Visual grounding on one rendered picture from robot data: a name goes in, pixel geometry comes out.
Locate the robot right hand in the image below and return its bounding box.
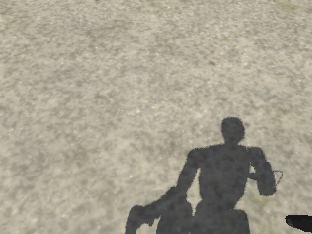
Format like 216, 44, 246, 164
286, 214, 312, 233

